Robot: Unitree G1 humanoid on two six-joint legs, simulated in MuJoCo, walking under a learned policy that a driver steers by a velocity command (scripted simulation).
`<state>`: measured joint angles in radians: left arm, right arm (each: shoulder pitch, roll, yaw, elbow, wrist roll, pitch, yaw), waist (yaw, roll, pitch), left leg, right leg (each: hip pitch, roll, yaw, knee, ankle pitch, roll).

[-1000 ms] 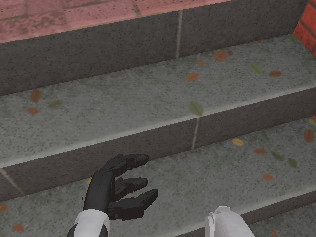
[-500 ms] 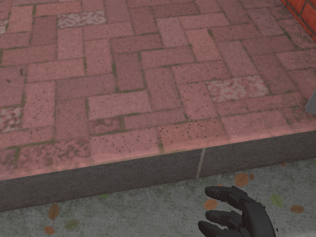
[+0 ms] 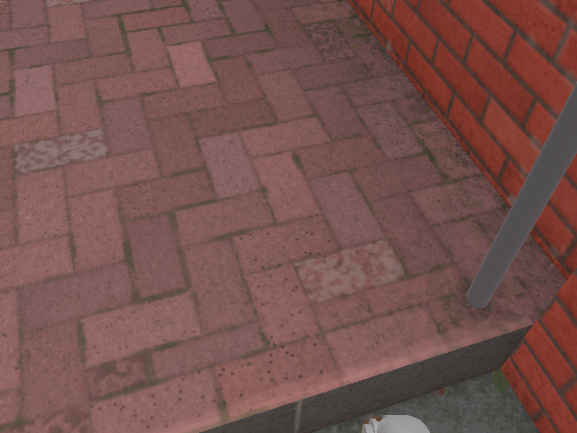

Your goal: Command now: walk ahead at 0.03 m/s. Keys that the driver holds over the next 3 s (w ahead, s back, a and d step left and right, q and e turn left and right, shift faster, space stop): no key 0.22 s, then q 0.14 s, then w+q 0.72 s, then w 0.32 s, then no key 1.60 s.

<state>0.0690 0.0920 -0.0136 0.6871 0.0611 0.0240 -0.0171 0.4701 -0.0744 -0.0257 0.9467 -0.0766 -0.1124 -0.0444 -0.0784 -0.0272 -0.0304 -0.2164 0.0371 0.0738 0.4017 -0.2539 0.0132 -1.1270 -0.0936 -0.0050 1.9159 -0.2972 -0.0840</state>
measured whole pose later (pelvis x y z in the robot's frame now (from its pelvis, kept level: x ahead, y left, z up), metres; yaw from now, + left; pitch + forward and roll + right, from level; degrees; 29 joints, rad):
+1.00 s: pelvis +0.29 -0.01 +0.17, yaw +22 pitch +5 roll -2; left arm -0.03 0.16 -0.06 0.78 0.05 -0.03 -0.07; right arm 0.66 -0.14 0.04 1.21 -0.13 -0.08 0.08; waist -0.07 0.02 -0.10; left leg -0.26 -0.10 -0.20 0.67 -0.48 0.08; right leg -1.46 -0.01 0.04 2.17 -0.19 -0.21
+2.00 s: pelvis +0.66 +0.16 +0.36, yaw +31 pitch +1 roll +0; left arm 0.28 0.16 0.04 0.88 0.01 -0.09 -0.03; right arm 0.02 -0.19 -0.07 0.89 0.02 -0.05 0.03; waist 0.03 0.01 0.00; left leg -0.41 0.01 0.06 0.53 -0.14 0.02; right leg -0.25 -0.07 -0.04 0.60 -0.38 0.04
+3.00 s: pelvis +0.69 +0.17 +0.36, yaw +31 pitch -1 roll -1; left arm 0.41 0.12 0.00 1.04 0.02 -0.04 0.06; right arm 0.15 -0.17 -0.05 1.10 0.02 0.02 -0.04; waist 0.00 0.01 0.02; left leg -0.32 0.04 0.04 0.53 -0.19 0.00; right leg -0.10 -0.03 -0.05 0.48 -0.36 0.02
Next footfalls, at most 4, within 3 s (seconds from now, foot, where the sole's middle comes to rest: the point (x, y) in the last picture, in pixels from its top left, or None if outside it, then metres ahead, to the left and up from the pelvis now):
0.16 right None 0.10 -0.25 -0.78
0.60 left None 0.21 0.06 -0.59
1.14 right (301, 318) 0.57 -0.05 -0.41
1.62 left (102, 266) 0.71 0.33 -0.41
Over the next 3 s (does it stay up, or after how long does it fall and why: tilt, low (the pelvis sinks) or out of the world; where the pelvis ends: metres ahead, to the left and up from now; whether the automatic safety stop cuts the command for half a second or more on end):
stays up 0.69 0.17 0.36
